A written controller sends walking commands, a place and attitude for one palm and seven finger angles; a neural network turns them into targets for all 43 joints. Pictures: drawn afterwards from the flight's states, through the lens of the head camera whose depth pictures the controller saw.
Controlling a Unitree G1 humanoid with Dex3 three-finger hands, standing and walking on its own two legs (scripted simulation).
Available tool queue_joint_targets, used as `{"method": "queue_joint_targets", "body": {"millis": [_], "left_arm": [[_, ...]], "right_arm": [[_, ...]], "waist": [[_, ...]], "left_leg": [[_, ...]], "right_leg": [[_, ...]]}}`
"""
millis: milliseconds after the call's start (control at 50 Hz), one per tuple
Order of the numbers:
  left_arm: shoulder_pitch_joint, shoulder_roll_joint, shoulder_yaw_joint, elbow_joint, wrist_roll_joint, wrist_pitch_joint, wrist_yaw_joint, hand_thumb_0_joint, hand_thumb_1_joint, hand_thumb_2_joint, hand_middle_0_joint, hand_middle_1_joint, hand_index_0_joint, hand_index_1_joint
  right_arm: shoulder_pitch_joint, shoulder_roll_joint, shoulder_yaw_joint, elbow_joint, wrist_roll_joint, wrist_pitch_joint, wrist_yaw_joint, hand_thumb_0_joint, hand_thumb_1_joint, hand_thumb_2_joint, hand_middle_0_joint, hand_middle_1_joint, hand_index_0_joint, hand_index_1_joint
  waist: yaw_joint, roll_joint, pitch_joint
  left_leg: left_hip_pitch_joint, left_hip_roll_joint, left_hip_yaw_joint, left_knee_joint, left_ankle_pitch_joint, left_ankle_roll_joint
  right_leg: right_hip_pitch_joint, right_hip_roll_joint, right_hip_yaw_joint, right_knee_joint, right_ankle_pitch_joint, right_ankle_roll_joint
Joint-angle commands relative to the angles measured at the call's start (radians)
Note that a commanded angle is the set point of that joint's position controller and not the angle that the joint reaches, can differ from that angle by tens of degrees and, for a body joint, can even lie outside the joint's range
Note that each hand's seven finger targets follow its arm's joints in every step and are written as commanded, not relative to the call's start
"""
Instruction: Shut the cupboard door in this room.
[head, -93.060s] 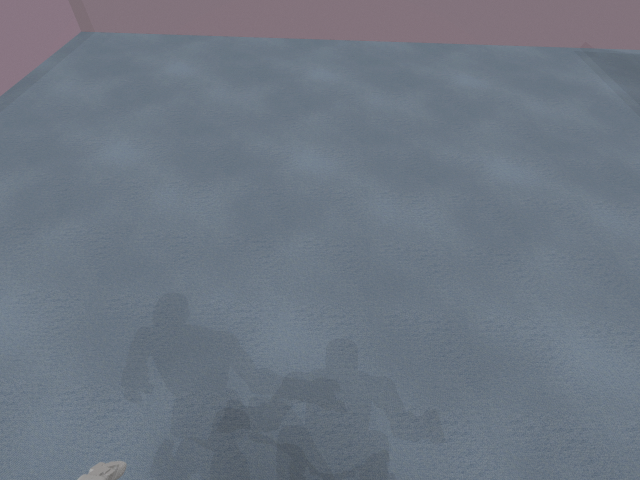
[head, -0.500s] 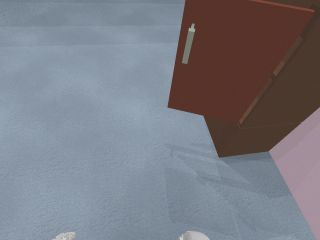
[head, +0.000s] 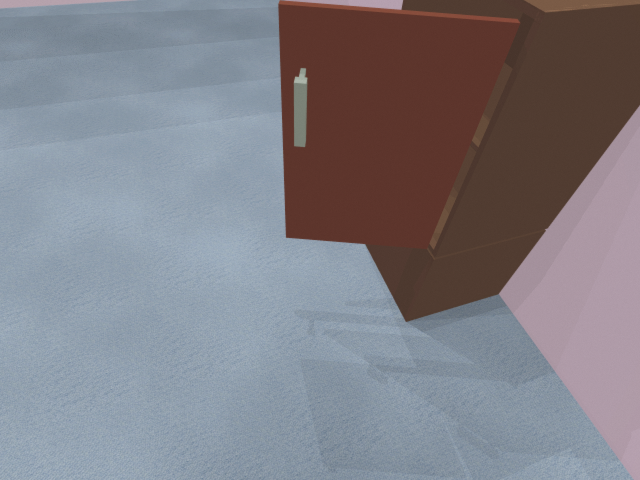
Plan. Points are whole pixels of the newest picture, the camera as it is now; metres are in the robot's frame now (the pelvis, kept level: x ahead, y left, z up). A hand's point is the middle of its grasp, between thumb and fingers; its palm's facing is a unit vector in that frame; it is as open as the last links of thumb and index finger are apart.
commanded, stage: take the last steps up to it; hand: left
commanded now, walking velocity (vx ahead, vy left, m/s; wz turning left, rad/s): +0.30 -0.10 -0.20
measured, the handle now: (301, 108) +0.74 +0.08 +0.07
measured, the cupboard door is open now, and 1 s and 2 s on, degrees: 68 68 68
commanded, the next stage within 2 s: come to a stop and stand still in 0.62 s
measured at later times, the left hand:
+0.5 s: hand (265, 415) +0.24 +0.09 -0.16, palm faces -0.09 -0.97 -0.21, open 7.4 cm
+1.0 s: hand (286, 397) +0.27 +0.06 -0.17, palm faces -0.02 -0.98 -0.17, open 7.4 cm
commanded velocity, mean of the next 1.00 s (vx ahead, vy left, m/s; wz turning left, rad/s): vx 0.08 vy -0.03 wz -0.02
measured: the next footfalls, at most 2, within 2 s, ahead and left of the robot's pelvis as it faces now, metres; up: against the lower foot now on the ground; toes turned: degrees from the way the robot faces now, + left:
right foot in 0.40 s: +0.22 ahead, -0.18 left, +0.00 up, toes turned -3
left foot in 0.76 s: +0.34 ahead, +0.00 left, +0.00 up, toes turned +3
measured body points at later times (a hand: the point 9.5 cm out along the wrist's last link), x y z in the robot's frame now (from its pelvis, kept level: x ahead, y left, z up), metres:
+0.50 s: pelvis +0.14 -0.08 +0.00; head +0.18 -0.10 +0.45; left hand +0.25 +0.15 -0.15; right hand +0.05 -0.30 -0.16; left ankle +0.04 +0.07 -0.66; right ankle +0.16 -0.18 -0.73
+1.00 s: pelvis +0.27 -0.10 +0.01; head +0.31 -0.09 +0.45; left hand +0.28 +0.12 -0.16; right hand +0.34 -0.32 -0.15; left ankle +0.30 -0.01 -0.73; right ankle +0.17 -0.18 -0.72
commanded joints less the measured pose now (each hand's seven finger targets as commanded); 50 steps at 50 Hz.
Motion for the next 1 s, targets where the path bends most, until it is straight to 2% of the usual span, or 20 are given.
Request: {"method": "queue_joint_targets", "body": {"millis": [0,20,60,100,140,300,340,360,380,400,420,480,540,620,700,740,780,840,920,980], "left_arm": [[-0.118,0.097,0.025,-0.132,0.000,-0.020,-0.021,0.000,0.900,0.900,-0.200,-0.300,-0.200,-0.300],[-0.136,0.113,0.030,-0.132,0.012,-0.018,-0.025,0.000,0.900,0.900,-0.200,-0.300,-0.200,-0.300],[-0.111,0.110,0.038,-0.099,0.014,-0.023,-0.041,0.000,0.900,0.900,-0.200,-0.300,-0.200,-0.300],[-0.084,0.078,0.029,-0.075,0.010,-0.023,-0.045,0.000,0.900,0.900,-0.200,-0.300,-0.200,-0.300],[-0.084,0.059,0.019,-0.064,0.004,-0.022,-0.044,0.000,0.900,0.900,-0.200,-0.300,-0.200,-0.300],[-0.116,0.055,0.009,-0.041,0.001,-0.040,-0.042,0.000,0.900,0.900,-0.200,-0.300,-0.200,-0.300],[0.044,0.093,0.021,0.017,0.002,-0.054,-0.033,0.000,0.900,0.900,-0.200,-0.300,-0.200,-0.300],[0.190,0.153,0.038,0.067,0.004,-0.069,-0.023,0.000,0.900,0.900,-0.200,-0.300,-0.200,-0.300],[0.329,0.258,0.063,0.112,0.006,-0.080,-0.005,0.000,0.900,0.900,-0.200,-0.300,-0.200,-0.300],[0.328,0.271,0.062,0.116,-0.010,-0.081,0.004,0.000,0.900,0.900,-0.200,-0.300,-0.200,-0.300],[0.242,0.228,0.053,0.099,-0.008,-0.077,0.014,0.000,0.900,0.900,-0.200,-0.300,-0.200,-0.300],[0.061,0.095,0.012,0.048,-0.005,-0.086,0.022,0.000,0.900,0.900,-0.200,-0.300,-0.200,-0.300],[0.040,0.064,0.004,0.056,0.002,-0.098,0.025,0.000,0.900,0.900,-0.200,-0.300,-0.200,-0.300],[0.077,0.091,0.002,0.084,0.002,-0.101,0.021,0.000,0.900,0.900,-0.200,-0.300,-0.200,-0.300],[0.076,0.089,0.001,0.102,-0.009,-0.092,0.020,0.000,0.900,0.900,-0.200,-0.300,-0.200,-0.300],[0.133,0.029,-0.016,0.107,-0.013,-0.081,0.033,0.000,0.900,0.900,-0.200,-0.300,-0.200,-0.300],[0.174,0.001,-0.036,0.116,-0.018,-0.056,0.050,0.000,0.900,0.900,-0.200,-0.300,-0.200,-0.300],[0.176,0.038,-0.037,0.127,-0.018,-0.032,0.055,0.000,0.900,0.900,-0.200,-0.300,-0.200,-0.300],[0.145,0.091,-0.016,0.084,-0.008,-0.025,0.065,0.000,0.900,0.900,-0.200,-0.300,-0.200,-0.300],[0.120,0.089,-0.002,0.029,-0.006,-0.012,0.063,0.000,0.900,0.900,-0.200,-0.300,-0.200,-0.300]], "right_arm": [[0.265,-0.272,-0.054,0.005,-0.020,-0.034,-0.034,0.000,-0.900,-0.900,0.200,0.300,0.200,0.300],[0.229,-0.256,-0.050,0.001,-0.018,-0.039,-0.036,0.000,-0.900,-0.900,0.200,0.300,0.200,0.300],[0.135,-0.180,-0.031,-0.025,-0.013,-0.049,-0.035,0.000,-0.900,-0.900,0.200,0.300,0.200,0.300],[0.151,-0.146,-0.019,-0.007,-0.009,-0.064,-0.036,0.000,-0.900,-0.900,0.200,0.300,0.200,0.300],[0.179,-0.137,-0.018,0.014,-0.006,-0.069,-0.035,0.000,-0.900,-0.900,0.200,0.300,0.200,0.300],[0.180,-0.148,-0.036,0.060,-0.009,-0.049,-0.017,0.000,-0.900,-0.900,0.200,0.300,0.200,0.300],[0.157,-0.137,-0.031,0.068,-0.001,-0.045,-0.012,0.000,-0.900,-0.900,0.200,0.300,0.200,0.300],[0.141,-0.111,-0.028,0.064,0.011,-0.050,-0.004,0.000,-0.900,-0.900,0.200,0.300,0.200,0.300],[0.132,-0.025,-0.009,0.032,0.027,-0.057,0.001,0.000,-0.900,-0.900,0.200,0.300,0.200,0.300],[0.066,-0.053,-0.014,0.003,0.027,-0.052,-0.004,0.000,-0.900,-0.900,0.200,0.300,0.200,0.300],[0.031,-0.062,-0.025,0.006,0.025,-0.047,-0.007,0.000,-0.900,-0.900,0.200,0.300,0.200,0.300],[0.054,-0.021,-0.018,0.046,0.006,-0.035,-0.002,0.000,-0.900,-0.900,0.200,0.300,0.200,0.300],[0.103,0.026,-0.010,0.063,0.001,-0.015,0.004,0.000,-0.900,-0.900,0.200,0.300,0.200,0.300],[0.018,0.024,-0.004,0.032,0.006,-0.027,0.013,0.000,-0.900,-0.900,0.200,0.300,0.200,0.300],[0.026,-0.004,0.001,0.048,0.005,-0.044,0.007,0.000,-0.900,-0.900,0.200,0.300,0.200,0.300],[0.089,-0.067,0.001,0.074,0.003,-0.059,-0.008,0.000,-0.900,-0.900,0.200,0.300,0.200,0.300],[0.036,-0.097,0.013,0.072,0.015,-0.045,-0.037,0.000,-0.900,-0.900,0.200,0.300,0.200,0.300],[-0.047,-0.093,0.016,0.063,0.030,-0.025,-0.053,0.000,-0.900,-0.900,0.200,0.300,0.200,0.300],[-0.027,-0.116,-0.022,0.049,0.030,0.005,-0.055,0.000,-0.900,-0.900,0.200,0.300,0.200,0.300],[-0.017,-0.148,-0.042,0.035,0.022,0.020,-0.055,0.000,-0.900,-0.900,0.200,0.300,0.200,0.300]], "waist": [[-0.115,0.259,0.051],[-0.086,0.234,0.066],[-0.040,0.142,0.104],[-0.029,0.132,0.080],[-0.030,0.141,0.058],[-0.027,0.181,0.079],[0.053,0.101,0.013],[0.121,-0.003,-0.071],[0.158,-0.272,-0.153],[0.157,-0.258,-0.134],[0.119,-0.239,-0.073],[0.016,-0.101,-0.007],[-0.032,-0.111,0.004],[-0.008,-0.085,0.013],[-0.030,-0.076,0.025],[-0.029,0.114,-0.028],[0.005,0.227,-0.062],[0.025,0.143,-0.032],[-0.008,0.033,-0.111],[-0.009,0.037,-0.157]], "left_leg": [[0.225,0.448,-0.592,-0.463,-0.339,0.206],[0.189,0.437,-0.591,-0.477,-0.348,0.208],[0.138,0.347,-0.385,-0.465,-0.163,0.173],[0.191,0.277,-0.203,-0.421,0.115,0.146],[0.236,0.259,-0.102,-0.395,0.301,0.150],[0.150,0.255,-0.008,-0.324,0.272,0.148],[0.102,0.188,0.046,-0.142,0.370,0.106],[-0.038,0.132,0.100,0.071,0.337,0.072],[-0.274,-0.010,0.128,0.370,-0.125,0.036],[-0.347,-0.012,0.005,0.572,-0.274,0.051],[-0.364,0.026,-0.056,0.658,-0.199,0.055],[-0.253,0.081,-0.067,0.555,-0.027,0.039],[-0.165,0.064,-0.025,0.375,0.015,0.024],[-0.122,0.034,-0.001,0.145,0.056,0.029],[0.047,0.000,0.019,-0.063,0.206,0.037],[0.241,0.131,-0.133,-0.115,0.668,0.101],[0.225,0.250,-0.231,-0.140,0.978,0.189],[0.211,0.198,-0.174,-0.153,1.020,0.165],[0.292,0.160,-0.122,-0.059,1.043,0.128],[0.288,0.205,-0.158,-0.074,0.989,0.159]], "right_leg": [[-0.468,-0.015,0.023,0.439,-0.236,-0.021],[-0.498,-0.048,0.045,0.565,-0.179,-0.017],[-0.481,-0.089,0.046,0.616,-0.033,0.002],[-0.447,-0.084,0.019,0.563,0.040,0.017],[-0.428,-0.085,-0.009,0.491,0.073,0.025],[-0.154,-0.057,-0.118,0.096,0.108,0.005],[0.088,-0.010,-0.143,-0.042,0.148,-0.018],[0.319,-0.107,-0.017,-0.091,0.086,-0.063],[0.499,-0.366,0.350,-0.205,0.058,-0.164],[0.427,-0.439,0.459,-0.293,0.137,-0.217],[0.321,-0.424,0.425,-0.309,0.138,-0.223],[0.082,-0.316,0.135,-0.311,0.272,-0.178],[-0.003,-0.279,0.035,-0.331,0.341,-0.172],[0.044,-0.283,0.057,-0.316,0.343,-0.186],[0.025,-0.234,0.024,-0.228,0.305,-0.131],[-0.059,-0.129,-0.052,-0.038,0.272,-0.037],[-0.008,-0.090,-0.072,-0.031,0.014,0.026],[0.035,-0.113,-0.035,-0.097,0.117,0.027],[0.020,-0.134,-0.013,-0.053,0.495,0.007],[-0.010,-0.107,-0.016,0.021,0.335,0.005]]}}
